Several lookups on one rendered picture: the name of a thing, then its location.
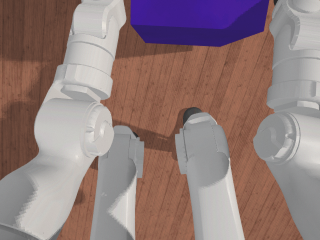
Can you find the robot right forearm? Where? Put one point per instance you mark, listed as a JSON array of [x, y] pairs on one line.
[[295, 87]]

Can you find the right robot upper arm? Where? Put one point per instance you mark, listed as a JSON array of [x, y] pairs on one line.
[[289, 143]]

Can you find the right robot thigh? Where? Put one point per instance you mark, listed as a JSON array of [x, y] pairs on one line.
[[210, 181]]

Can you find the robot left forearm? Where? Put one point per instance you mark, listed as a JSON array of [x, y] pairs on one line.
[[91, 49]]

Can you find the carton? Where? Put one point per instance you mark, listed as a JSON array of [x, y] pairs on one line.
[[212, 23]]

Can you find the left robot upper arm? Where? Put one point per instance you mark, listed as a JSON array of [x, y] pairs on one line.
[[37, 198]]

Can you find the robot left shin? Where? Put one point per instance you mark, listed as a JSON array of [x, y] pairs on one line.
[[118, 129]]

